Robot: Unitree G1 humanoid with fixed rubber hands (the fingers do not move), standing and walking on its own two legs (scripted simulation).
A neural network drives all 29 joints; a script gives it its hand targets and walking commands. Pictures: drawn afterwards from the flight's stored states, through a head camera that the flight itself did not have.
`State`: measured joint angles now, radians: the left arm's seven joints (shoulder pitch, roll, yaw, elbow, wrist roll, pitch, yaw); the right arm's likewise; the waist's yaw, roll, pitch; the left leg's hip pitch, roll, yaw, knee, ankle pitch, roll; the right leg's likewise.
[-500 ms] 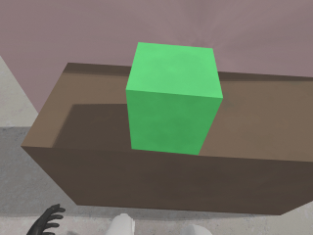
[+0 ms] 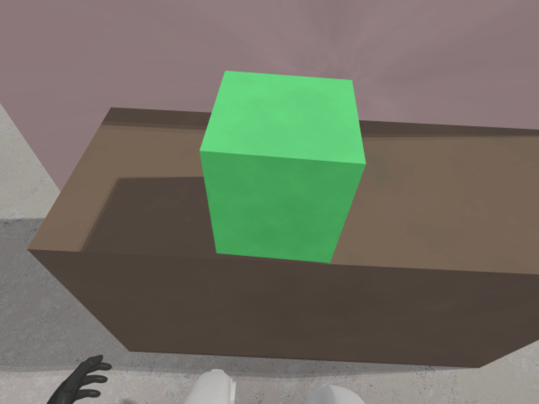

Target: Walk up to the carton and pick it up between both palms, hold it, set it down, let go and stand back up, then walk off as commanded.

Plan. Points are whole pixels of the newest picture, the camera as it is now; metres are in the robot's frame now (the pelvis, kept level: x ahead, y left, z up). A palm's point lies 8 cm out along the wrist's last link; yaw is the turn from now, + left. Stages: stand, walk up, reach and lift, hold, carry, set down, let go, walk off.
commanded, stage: reach and lift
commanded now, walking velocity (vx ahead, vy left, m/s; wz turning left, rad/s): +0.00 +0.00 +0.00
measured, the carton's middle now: (280, 171) +0.47 +0.01 +0.07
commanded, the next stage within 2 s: none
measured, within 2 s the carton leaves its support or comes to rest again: neither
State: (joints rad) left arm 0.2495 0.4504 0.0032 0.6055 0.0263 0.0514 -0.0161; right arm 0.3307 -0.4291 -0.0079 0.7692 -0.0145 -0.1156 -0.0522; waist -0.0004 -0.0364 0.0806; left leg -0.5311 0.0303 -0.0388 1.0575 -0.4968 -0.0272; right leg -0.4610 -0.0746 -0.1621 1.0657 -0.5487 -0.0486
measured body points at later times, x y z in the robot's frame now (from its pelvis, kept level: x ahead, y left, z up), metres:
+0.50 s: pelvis -0.02 -0.03 +0.03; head +0.00 +0.01 +0.47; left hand +0.19 +0.25 -0.05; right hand +0.12 -0.30 -0.04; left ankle +0.06 +0.14 -0.67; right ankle +0.02 -0.09 -0.67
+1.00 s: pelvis -0.04 -0.05 +0.04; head -0.03 -0.02 +0.49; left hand +0.18 +0.23 +0.00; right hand +0.13 -0.27 +0.02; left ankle +0.06 +0.14 -0.67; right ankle +0.02 -0.09 -0.67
